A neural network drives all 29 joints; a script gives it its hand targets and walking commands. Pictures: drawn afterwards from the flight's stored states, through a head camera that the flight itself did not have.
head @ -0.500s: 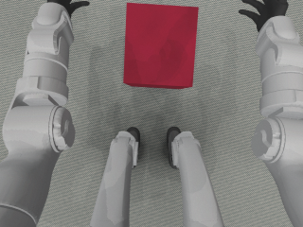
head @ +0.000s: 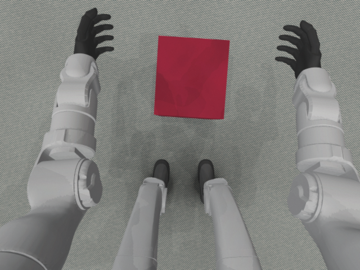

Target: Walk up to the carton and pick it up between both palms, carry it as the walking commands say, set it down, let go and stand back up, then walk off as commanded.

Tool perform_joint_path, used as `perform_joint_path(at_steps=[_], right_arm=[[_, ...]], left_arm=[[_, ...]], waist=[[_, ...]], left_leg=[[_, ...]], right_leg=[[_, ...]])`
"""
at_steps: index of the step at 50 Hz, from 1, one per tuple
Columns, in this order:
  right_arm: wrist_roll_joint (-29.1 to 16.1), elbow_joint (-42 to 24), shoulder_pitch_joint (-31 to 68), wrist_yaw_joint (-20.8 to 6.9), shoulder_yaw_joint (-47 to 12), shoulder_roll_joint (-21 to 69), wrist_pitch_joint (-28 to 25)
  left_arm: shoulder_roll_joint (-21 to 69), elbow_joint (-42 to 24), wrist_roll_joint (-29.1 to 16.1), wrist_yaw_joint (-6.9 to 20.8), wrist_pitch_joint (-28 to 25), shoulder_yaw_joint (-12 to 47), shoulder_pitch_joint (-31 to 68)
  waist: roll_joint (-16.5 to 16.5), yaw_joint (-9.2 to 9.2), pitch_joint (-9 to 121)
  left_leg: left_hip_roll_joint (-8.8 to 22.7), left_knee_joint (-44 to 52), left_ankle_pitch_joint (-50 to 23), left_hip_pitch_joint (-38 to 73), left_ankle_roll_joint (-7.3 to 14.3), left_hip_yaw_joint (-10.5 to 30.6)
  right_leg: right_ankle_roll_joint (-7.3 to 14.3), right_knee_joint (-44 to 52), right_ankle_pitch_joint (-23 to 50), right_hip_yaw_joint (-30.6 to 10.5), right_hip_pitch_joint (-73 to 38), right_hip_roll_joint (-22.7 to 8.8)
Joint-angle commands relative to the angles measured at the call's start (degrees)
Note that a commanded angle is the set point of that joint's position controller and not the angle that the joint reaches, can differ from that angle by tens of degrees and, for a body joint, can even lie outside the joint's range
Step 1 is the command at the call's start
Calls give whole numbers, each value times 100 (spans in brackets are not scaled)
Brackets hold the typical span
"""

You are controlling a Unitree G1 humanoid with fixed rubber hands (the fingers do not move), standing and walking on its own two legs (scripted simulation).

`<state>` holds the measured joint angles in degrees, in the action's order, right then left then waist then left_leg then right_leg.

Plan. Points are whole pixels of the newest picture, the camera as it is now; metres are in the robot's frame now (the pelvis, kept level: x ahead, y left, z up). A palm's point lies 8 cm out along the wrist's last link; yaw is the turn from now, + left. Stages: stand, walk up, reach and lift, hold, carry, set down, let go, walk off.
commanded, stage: let go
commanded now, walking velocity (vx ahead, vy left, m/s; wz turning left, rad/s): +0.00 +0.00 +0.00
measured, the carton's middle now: (189, 84) +0.51 -0.02 -0.55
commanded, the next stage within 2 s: stand in 1.14 s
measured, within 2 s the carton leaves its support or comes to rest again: neither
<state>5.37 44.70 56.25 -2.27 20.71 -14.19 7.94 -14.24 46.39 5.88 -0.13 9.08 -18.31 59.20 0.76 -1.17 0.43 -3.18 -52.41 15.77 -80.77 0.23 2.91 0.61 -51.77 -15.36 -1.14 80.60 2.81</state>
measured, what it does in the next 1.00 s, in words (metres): rises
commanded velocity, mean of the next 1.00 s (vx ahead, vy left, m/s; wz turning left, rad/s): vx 0.00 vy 0.00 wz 0.00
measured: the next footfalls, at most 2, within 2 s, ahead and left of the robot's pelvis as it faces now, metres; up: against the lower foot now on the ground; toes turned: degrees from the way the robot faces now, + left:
none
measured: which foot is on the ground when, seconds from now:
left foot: down 0.00-1.00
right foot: down 0.00-1.00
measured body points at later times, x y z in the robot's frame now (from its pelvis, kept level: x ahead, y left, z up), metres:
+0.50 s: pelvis +0.05 +0.00 +0.07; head +0.18 +0.00 +0.50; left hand +0.32 +0.22 -0.02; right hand +0.30 -0.24 -0.02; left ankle +0.05 +0.11 -0.65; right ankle +0.05 -0.11 -0.65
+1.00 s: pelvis +0.06 +0.00 +0.09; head +0.07 +0.00 +0.54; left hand +0.24 +0.23 +0.02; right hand +0.23 -0.23 +0.02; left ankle +0.05 +0.11 -0.65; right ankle +0.05 -0.11 -0.65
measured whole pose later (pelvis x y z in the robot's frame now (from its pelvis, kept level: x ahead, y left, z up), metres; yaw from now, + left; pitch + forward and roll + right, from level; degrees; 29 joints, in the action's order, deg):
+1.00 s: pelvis +0.06 +0.00 +0.09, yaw -1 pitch -6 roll +0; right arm 1.2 23.5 -12.6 -4.5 2.3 -11.9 8.4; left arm -11.5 24.3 1.0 4.3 8.2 -2.6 -12.5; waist 0.2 -0.3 -6.3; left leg -2.6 -25.6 16.0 -3.9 1.5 2.2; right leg 0.9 -26.1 -15.9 -2.9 4.5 2.0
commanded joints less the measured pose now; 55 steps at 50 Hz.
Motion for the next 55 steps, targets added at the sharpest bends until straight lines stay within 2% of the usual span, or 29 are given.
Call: perform_joint_path(at_steps=[1,4,7,13,17,25,30,35,38,43,51,55], right_arm=[[-80,-1289,-133,-54,-220,-978,-106],[-281,-1663,-812,-129,-503,-845,-114],[-412,-1732,-1550,-189,-604,-651,-192],[-462,-1435,-2938,-200,-862,-281,-412],[-430,-1442,-3907,-158,-986,-267,-629],[-564,-2022,-5400,-99,-1376,-242,-829],[-559,-2317,-6234,-105,-1537,-243,-823],[-546,-2466,-6799,-119,-1685,-265,-667],[-531,-2571,-6760,-155,-1730,-296,-510],[-417,-2656,-6683,-196,-1676,-317,-201],[-429,-2665,-6720,-200,-1652,-327,32],[-391,-2736,-6752,-156,-1679,-313,125]], left_arm=[[-676,-1424,-47,-79,-70,204,-100],[-544,-1947,-206,-17,-92,441,-905],[-410,-2044,-293,73,-218,551,-1649],[-234,-1705,-307,183,-516,629,-3003],[-89,-1592,-308,196,-691,728,-4017],[-124,-2093,-489,221,-917,1079,-5493],[-180,-2404,-562,259,-937,1212,-6335],[-154,-2556,-627,324,-802,1386,-6893],[-169,-2639,-634,362,-633,1432,-6971],[-235,-2762,-547,418,-332,1412,-6888],[-214,-2748,-451,437,-99,1435,-6940],[-272,-2745,-432,421,-108,1472,-6982]], waist=[[65,-109,7289],[-103,-74,6898],[-90,-78,6132],[-67,24,4206],[-100,37,3295],[-156,60,2073],[-78,109,1475],[31,87,688],[71,100,167],[-55,63,-424],[-90,55,-518],[-71,112,-393]], left_leg=[[-1,61,-3759,4432,-182,-78],[7,294,-3650,4375,-138,-53],[31,580,-3191,4241,-126,-88],[98,1287,-2106,4210,-138,-135],[143,1654,-1732,4759,-163,-97],[176,2202,-1438,6051,-107,-71],[157,2568,-1675,6799,-122,-49],[212,2935,-1545,7116,-97,-62],[230,3092,-1139,7189,-110,-82],[232,3198,-596,7330,-85,-141],[222,3164,-964,7555,-1,-138],[233,3050,-1183,7580,20,-124]], right_leg=[[-191,9,3734,70,-4227,57],[-143,187,3884,-49,-4575,-25],[-139,439,3698,-132,-4829,-89],[-155,1072,2839,-237,-5290,-177],[-182,1472,2317,-201,-5495,-194],[-222,2104,1813,-150,-6254,-175],[-176,2492,1833,-117,-6783,-115],[-117,2827,1535,-56,-7233,-71],[-68,2956,1074,-35,-7329,-92],[-71,3022,555,-11,-7413,-127],[-98,2941,845,20,-7560,-91],[-125,2853,1006,-8,-7618,-88]])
